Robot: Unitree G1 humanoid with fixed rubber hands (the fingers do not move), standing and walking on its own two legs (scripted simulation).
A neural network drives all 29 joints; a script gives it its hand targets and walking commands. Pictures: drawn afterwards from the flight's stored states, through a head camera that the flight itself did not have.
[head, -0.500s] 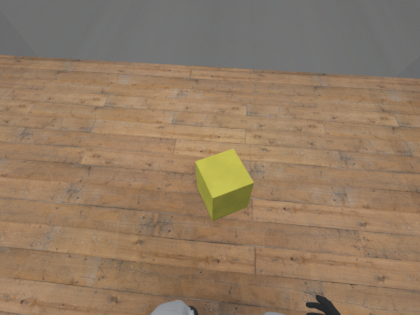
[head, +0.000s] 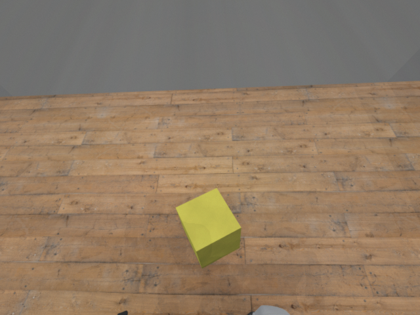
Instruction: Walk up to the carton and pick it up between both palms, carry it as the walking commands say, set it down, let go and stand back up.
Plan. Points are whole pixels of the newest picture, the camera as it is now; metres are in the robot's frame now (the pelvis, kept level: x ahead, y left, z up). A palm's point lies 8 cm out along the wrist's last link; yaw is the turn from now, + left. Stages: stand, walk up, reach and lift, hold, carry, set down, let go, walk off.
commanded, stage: walk up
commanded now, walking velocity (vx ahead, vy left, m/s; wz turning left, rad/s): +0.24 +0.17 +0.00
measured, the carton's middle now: (209, 228) +0.53 +0.04 -0.64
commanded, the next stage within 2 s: none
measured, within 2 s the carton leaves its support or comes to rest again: neither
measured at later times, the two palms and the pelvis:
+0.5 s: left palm out of the picture +0.05 +0.28 -0.15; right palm (302, 314) +0.13 -0.16 -0.12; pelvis +0.07 +0.06 +0.01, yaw +0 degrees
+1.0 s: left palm out of the picture +0.05 +0.26 -0.13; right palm out of the picture +0.05 -0.16 -0.14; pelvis +0.07 +0.05 +0.01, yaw -1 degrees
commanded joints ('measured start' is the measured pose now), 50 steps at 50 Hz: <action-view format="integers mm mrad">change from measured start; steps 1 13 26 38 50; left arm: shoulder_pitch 156 164 223 169 200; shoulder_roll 180 110 75 94 54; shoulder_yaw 48 22 26 5 4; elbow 12 52 85 99 135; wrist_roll -8 18 6 -5 -7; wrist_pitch -3 10 99 51 47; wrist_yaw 31 28 25 44 48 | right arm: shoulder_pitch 58 -191 -166 -98 -23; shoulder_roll -64 -36 -92 -19 -11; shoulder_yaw -19 -4 -5 11 16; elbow -32 -100 -76 -7 67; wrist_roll -8 -2 4 15 14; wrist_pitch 25 47 8 25 21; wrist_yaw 11 21 -33 -19 -27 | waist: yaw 41 56 41 30 16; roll -107 -319 185 -167 -55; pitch -77 -57 -34 -9 36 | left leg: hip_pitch -238 -83 15 85 95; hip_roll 72 -38 158 19 30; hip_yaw -85 8 -204 -76 -74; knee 148 -228 -790 -625 -649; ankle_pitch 142 311 223 331 318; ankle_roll -10 -9 100 39 33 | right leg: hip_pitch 224 142 65 100 95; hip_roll -324 -92 31 -69 -27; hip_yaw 324 12 146 270 214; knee -298 -252 113 -319 -293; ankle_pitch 381 476 -164 -65 -72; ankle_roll -55 -47 49 -2 25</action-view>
